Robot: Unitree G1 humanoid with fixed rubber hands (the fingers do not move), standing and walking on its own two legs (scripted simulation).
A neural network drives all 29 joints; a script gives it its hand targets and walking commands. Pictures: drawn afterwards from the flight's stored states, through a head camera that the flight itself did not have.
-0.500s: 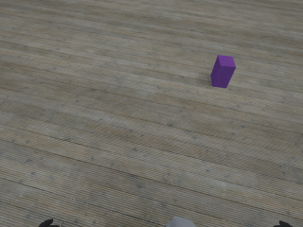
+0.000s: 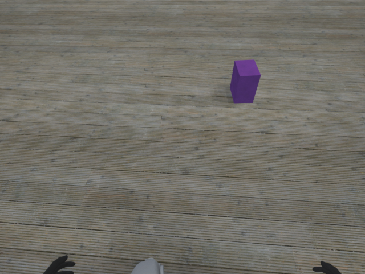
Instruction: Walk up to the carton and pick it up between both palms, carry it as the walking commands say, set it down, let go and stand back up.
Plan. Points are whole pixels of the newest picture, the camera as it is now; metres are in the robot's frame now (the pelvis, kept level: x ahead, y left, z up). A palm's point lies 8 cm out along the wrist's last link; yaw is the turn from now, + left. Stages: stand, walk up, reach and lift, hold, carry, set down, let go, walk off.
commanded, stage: walk up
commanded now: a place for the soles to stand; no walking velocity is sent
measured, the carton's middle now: (243, 82) +1.51 -0.41 -0.63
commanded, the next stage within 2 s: none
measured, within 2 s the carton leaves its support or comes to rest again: neither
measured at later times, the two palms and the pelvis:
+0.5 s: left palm (114, 169) +0.39 +0.23 -0.07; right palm out of the picture +0.25 -0.46 -0.11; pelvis +0.24 -0.11 -0.02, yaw -8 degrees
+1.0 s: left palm (159, 123) +0.59 +0.12 -0.09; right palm out of the picture +0.43 -0.53 -0.07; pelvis +0.44 -0.18 +0.00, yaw -12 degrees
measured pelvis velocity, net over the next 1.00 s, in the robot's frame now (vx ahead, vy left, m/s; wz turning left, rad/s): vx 0.44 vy -0.18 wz -0.20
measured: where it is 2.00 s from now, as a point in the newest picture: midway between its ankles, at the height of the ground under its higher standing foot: (246, 167)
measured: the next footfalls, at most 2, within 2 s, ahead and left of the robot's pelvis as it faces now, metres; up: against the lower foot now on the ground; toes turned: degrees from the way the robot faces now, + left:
left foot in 0.06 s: +0.19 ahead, +0.13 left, +0.00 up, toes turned +8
right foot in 0.38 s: +0.31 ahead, -0.22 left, +0.00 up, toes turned -12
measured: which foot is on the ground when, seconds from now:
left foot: up 0.00-0.04, down 0.06-0.40, up 0.42-0.72, down 0.74-1.00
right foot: down 0.00-0.06, up 0.08-0.36, down 0.38-0.74, up 0.76-1.00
